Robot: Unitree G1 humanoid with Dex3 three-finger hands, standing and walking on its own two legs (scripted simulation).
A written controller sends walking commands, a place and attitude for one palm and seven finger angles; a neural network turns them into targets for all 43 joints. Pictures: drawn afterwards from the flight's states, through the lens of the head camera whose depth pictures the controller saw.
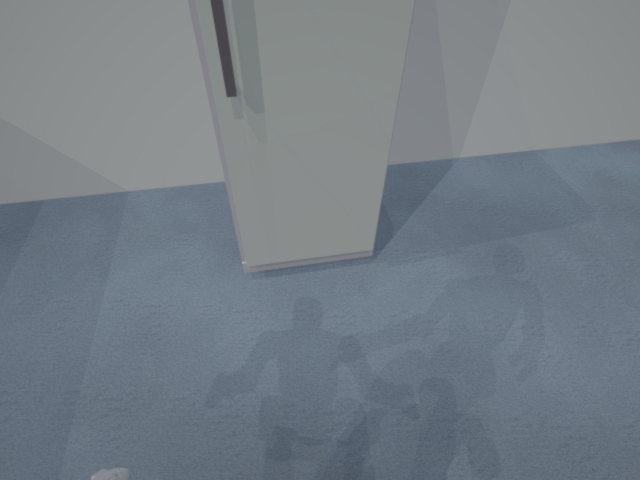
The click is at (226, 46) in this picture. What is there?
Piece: fridge door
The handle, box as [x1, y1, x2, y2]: [210, 0, 236, 96]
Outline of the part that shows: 210,0 227,96 236,96 222,0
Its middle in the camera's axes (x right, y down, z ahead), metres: -0.22 -0.53 +0.78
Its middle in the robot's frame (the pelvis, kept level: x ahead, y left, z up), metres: +0.96 +0.27 +0.27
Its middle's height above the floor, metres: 1.04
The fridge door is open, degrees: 0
